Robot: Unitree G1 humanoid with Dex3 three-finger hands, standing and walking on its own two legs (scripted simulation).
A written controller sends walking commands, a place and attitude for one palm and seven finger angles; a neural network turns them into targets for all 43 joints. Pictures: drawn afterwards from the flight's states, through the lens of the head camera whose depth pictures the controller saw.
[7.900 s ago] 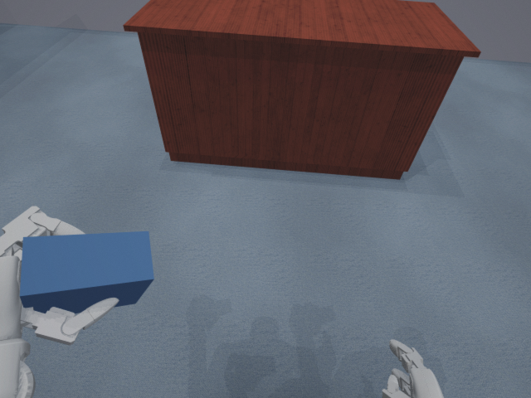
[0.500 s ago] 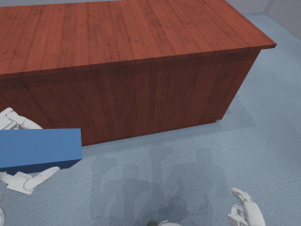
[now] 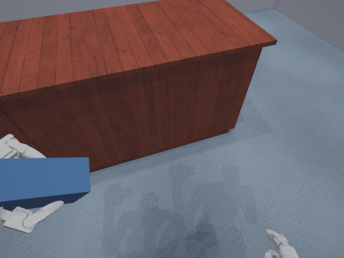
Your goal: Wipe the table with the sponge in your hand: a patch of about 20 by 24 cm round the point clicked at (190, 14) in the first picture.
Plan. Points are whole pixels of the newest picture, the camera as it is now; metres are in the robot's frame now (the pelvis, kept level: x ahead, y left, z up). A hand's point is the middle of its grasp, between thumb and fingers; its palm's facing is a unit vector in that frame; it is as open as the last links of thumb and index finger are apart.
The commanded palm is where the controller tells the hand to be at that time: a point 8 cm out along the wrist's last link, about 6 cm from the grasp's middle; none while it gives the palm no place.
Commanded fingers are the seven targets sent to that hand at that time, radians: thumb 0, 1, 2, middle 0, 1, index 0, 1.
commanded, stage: take the last steps up to it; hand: left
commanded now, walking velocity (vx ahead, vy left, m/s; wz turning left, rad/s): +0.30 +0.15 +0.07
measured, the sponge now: (56, 183) +0.22 +0.21 +0.14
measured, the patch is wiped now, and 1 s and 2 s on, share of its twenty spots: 0.00 0.00 0.00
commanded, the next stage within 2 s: come to a stop and stand still in 1.74 s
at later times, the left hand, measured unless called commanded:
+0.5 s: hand (18, 168) +0.24 +0.27 +0.16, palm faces +0.42 -0.78 -0.47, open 10.1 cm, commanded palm +0.18 +0.32 +0.17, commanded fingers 0.00 0.10 1.30 -1.20 -1.60 -1.20 -1.60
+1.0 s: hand (24, 112) +0.36 +0.31 +0.17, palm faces +0.36 -0.76 -0.54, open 10.0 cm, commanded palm +0.31 +0.37 +0.17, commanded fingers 0.00 0.10 1.30 -1.20 -1.60 -1.20 -1.60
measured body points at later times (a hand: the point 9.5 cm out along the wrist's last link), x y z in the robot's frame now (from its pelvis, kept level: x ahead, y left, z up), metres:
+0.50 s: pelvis +0.04 +0.03 -0.01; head +0.07 +0.01 +0.44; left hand +0.21 +0.31 +0.18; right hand +0.21 -0.18 -0.13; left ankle +0.04 +0.17 -0.67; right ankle +0.04 -0.06 -0.75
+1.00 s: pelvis +0.15 +0.08 -0.02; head +0.19 +0.06 +0.43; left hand +0.34 +0.35 +0.20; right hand +0.31 -0.12 -0.13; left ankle +0.13 +0.21 -0.74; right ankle +0.18 +0.01 -0.75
